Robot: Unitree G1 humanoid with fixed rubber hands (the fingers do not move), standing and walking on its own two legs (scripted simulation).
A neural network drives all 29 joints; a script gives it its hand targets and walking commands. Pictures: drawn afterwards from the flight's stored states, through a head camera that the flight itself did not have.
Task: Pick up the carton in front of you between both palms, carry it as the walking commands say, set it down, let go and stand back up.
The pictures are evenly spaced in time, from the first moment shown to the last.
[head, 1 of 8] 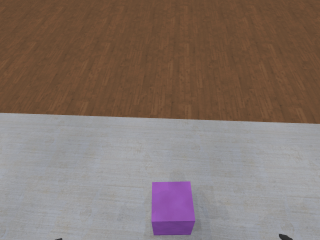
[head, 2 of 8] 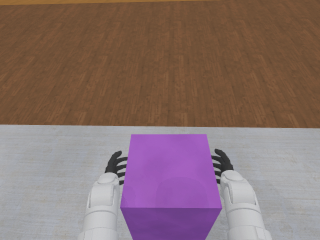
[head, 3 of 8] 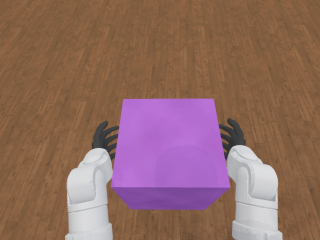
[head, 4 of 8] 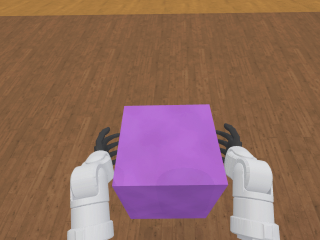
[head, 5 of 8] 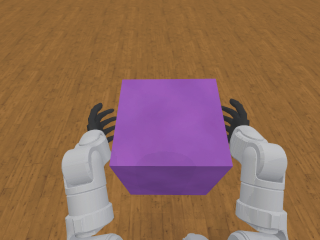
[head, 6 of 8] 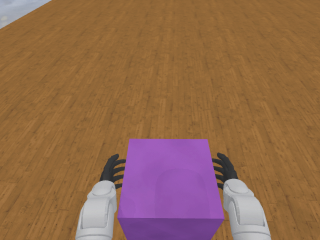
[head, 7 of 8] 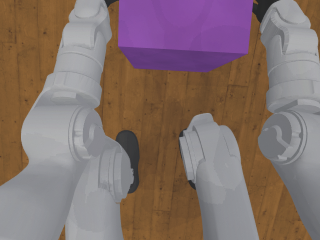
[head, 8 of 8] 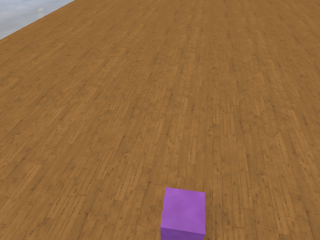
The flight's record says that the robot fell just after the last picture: no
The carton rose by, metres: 1.15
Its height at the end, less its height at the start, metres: +0.44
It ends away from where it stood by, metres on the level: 6.58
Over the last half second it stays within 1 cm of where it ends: yes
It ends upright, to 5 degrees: yes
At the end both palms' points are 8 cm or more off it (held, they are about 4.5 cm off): yes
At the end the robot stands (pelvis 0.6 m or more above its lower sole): yes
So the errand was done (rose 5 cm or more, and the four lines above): yes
